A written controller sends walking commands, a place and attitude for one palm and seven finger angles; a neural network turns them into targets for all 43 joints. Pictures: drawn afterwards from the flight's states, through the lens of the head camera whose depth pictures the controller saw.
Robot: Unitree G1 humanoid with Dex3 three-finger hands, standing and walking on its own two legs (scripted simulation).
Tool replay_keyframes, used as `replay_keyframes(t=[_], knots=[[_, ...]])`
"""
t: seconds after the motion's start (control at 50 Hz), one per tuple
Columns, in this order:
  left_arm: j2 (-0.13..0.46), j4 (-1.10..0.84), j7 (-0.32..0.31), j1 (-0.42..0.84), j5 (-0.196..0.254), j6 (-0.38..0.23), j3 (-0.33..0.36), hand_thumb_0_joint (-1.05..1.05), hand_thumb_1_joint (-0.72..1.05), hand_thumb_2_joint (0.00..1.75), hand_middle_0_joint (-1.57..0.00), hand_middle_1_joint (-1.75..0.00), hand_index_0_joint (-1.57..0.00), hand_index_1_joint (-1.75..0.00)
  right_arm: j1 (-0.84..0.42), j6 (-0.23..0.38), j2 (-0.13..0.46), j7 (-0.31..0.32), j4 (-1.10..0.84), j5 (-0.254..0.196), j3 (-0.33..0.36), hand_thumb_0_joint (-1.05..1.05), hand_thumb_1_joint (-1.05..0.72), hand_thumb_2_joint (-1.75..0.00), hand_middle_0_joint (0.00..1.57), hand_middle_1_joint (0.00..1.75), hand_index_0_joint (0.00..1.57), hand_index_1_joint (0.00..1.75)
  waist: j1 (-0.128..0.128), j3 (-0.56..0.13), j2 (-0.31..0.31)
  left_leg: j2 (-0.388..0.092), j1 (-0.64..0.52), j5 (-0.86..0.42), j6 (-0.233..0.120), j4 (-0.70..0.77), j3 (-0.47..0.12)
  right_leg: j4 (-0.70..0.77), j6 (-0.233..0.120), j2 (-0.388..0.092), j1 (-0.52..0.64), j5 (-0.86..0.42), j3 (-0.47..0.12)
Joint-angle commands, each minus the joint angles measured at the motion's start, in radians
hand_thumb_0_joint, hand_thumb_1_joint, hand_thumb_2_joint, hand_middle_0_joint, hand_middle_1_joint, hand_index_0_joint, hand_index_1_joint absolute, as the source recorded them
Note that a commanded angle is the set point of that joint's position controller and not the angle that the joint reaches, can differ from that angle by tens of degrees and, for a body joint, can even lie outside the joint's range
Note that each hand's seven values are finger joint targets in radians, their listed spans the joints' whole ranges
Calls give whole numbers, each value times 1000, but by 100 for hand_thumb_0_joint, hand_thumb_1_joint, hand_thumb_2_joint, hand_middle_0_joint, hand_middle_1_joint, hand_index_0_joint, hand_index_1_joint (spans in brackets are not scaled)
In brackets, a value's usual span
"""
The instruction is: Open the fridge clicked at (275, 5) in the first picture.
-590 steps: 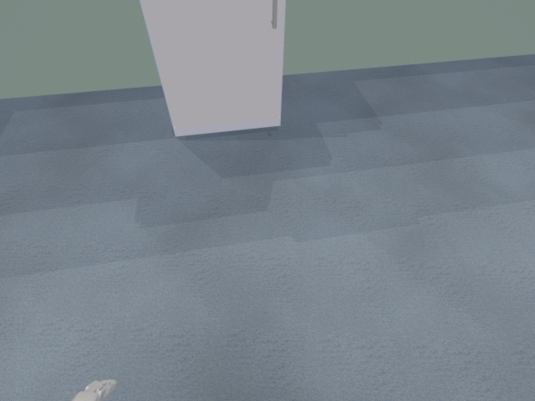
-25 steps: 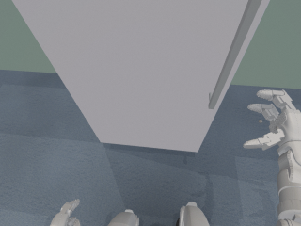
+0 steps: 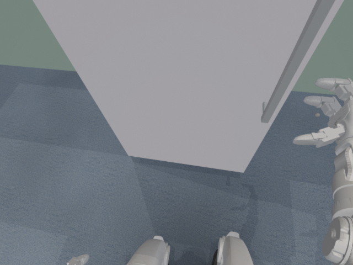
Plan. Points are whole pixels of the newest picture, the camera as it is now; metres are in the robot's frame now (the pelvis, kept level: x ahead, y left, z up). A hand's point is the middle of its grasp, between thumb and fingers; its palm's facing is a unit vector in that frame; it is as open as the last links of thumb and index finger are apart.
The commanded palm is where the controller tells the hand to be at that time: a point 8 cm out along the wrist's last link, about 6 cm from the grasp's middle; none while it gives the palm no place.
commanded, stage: move the hooked fingers beside the handle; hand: right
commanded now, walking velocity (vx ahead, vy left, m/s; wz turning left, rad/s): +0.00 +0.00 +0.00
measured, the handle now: (298, 43) +0.53 -0.17 +0.18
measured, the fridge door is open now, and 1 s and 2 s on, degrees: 0 0 0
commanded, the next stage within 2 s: feel for the door with the fingertips in 0.92 s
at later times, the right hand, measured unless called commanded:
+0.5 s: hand (314, 111) +0.46 -0.24 +0.07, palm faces +0.06 +1.00 +0.00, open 14.0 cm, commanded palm +0.44 -0.28 +0.07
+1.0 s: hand (309, 110) +0.46 -0.22 +0.07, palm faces +0.06 +1.00 -0.02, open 14.0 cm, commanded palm +0.44 -0.27 +0.07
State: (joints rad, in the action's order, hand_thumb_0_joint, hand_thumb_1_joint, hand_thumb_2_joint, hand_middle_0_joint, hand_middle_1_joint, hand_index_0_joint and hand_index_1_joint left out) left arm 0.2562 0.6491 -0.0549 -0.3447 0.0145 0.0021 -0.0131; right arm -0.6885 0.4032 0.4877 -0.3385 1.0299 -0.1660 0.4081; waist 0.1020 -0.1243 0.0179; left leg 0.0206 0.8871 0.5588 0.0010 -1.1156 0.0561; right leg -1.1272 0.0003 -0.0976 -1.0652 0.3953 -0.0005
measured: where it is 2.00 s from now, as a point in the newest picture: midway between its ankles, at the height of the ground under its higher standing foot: outside the picture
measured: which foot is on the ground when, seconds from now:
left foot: down 0.00-1.00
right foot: down 0.00-1.00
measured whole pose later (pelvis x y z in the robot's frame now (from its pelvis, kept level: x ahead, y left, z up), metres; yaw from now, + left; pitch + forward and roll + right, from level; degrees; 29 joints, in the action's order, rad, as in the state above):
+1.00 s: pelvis +0.00 +0.00 +0.00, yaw +0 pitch +19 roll +3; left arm 0.25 0.64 -0.03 -0.34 0.01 0.06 -0.02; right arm -0.71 0.43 0.46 -0.28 1.05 -0.14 0.39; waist 0.11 -0.13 0.02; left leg 0.02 0.89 0.56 0.00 -1.12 0.06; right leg -1.13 0.00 -0.10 -1.07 0.40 0.00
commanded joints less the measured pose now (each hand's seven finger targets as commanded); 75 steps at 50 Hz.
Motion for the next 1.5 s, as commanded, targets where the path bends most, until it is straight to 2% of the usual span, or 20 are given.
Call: replay_keyframes(t=[0.0,0.04,0.1,0.16,0.2,0.3,0.34,0.42,0.46,0.54,0.64,0.8,0.88,1.04,1.1,1.16,1.26,1.32,1.4,1.48], knots=[[182,-64,-14,-107,0,-16,61,0,90,90,-20,-30,-20,-30,-474,74,279,3,-171,-8,43,0,50,-30,30,120,30,120,15,-418,102,36,53,-251,-16,167,-27,91,-35,45,468,-180,-49],[178,-63,-9,-117,-3,-13,63,0,90,90,-20,-30,-20,-30,-482,70,249,7,-168,-2,23,0,50,-30,30,120,30,120,14,-445,132,36,64,-259,-18,164,-22,89,-32,46,500,-203,-52],[183,-56,-7,-129,-6,-5,63,0,90,90,-20,-30,-20,-30,-499,68,291,20,-140,6,56,0,50,-30,30,120,30,120,19,-458,104,40,61,-280,-16,157,-22,78,-35,43,487,-224,-53],[180,-70,1,-132,-8,6,64,0,90,90,-20,-30,-20,-30,-448,61,293,22,-152,12,63,0,50,-30,30,120,30,120,-1,-471,134,40,39,-300,-17,155,-19,82,-31,46,493,-242,-43],[183,-86,4,-134,-7,15,64,0,90,90,-20,-30,-20,-30,-370,63,330,20,-156,8,106,0,50,-30,30,120,30,120,-23,-492,103,43,-7,-345,-18,148,-19,83,-33,49,480,-278,-36],[177,-92,7,-128,-3,26,68,0,90,90,-20,-30,-20,-30,-384,75,298,16,-229,-4,88,0,50,-30,30,120,30,120,-10,-479,120,48,-1,-361,-16,156,-18,90,-33,48,507,-287,-35],[170,-87,9,-122,0,25,69,0,90,90,-20,-30,-20,-30,-402,75,222,15,-237,-10,28,0,50,-30,30,120,30,120,11,-443,118,49,37,-320,-15,170,-11,97,-32,47,523,-254,-42],[174,-70,4,-124,-2,22,70,0,90,90,-20,-30,-20,-30,-425,79,215,21,-213,-10,22,0,50,-30,30,120,30,120,21,-425,102,46,52,-296,-17,175,-9,100,-33,47,524,-232,-51],[177,-67,2,-121,-2,24,67,0,90,90,-20,-30,-20,-30,-425,76,232,22,-186,-5,27,0,50,-30,30,120,30,120,18,-400,100,44,58,-272,-18,178,-11,102,-32,48,501,-205,-51],[171,-71,4,-110,-5,21,68,0,90,90,-20,-30,-20,-30,-439,95,214,29,-244,-1,12,0,50,-30,30,120,30,120,5,-455,170,43,73,-283,-26,170,-5,106,-23,45,585,-253,-60],[172,-81,9,-102,-4,25,67,0,90,90,-20,-30,-20,-30,-406,80,179,48,-199,-2,-6,0,50,-30,30,120,30,120,9,-412,104,44,66,-265,-21,179,-1,115,-25,48,548,-217,-62],[170,-88,9,-94,-7,27,65,0,90,90,-20,-30,-20,-30,-426,109,206,72,-218,9,16,0,50,-30,30,120,30,120,-1,-453,113,42,45,-278,-21,168,-12,104,-25,51,544,-225,-56],[172,-84,5,-101,-6,30,61,0,90,90,-20,-30,-20,-30,-440,104,235,65,-194,11,31,0,50,-30,30,120,30,120,7,-421,87,43,27,-277,-19,172,-19,98,-32,53,492,-198,-50],[169,-72,4,-103,-3,28,63,0,90,90,-20,-30,-20,-30,-471,89,180,52,-179,0,-20,0,50,-30,30,120,30,120,25,-404,96,40,55,-253,-16,180,-18,99,-33,52,486,-171,-52],[165,-71,6,-104,-5,23,68,0,90,90,-20,-30,-20,-30,-449,93,158,64,-201,-3,-25,0,50,-30,30,120,30,120,17,-450,105,39,44,-281,-17,175,-22,93,-33,54,508,-201,-47],[168,-66,9,-108,-5,25,66,0,90,90,-20,-30,-20,-30,-462,81,180,83,-171,9,-12,0,50,-30,30,120,30,120,22,-401,81,40,47,-250,-15,180,-22,95,-34,54,461,-159,-47],[157,-70,19,-111,-12,23,70,0,90,90,-20,-30,-20,-30,-458,101,143,118,-234,22,-30,0,50,-30,30,120,30,120,10,-470,128,40,37,-302,-18,166,-18,91,-27,54,527,-227,-46],[156,-74,23,-112,-12,26,68,0,90,90,-20,-30,-20,-30,-437,95,141,135,-201,25,-23,0,50,-30,30,120,30,120,14,-435,73,41,10,-315,-12,170,-23,90,-32,59,472,-210,-38],[160,-81,21,-109,-14,32,66,0,90,90,-20,-30,-20,-30,-420,99,201,149,-208,34,24,0,50,-30,30,120,30,120,1,-442,62,37,-32,-348,-10,167,-36,86,-34,62,436,-216,-25],[155,-78,19,-116,-15,31,63,0,90,90,-20,-30,-20,-30,-483,109,178,143,-203,40,-4,0,50,-30,30,120,30,120,26,-421,76,41,0,-335,-11,166,-35,79,-37,60,444,-209,-30]])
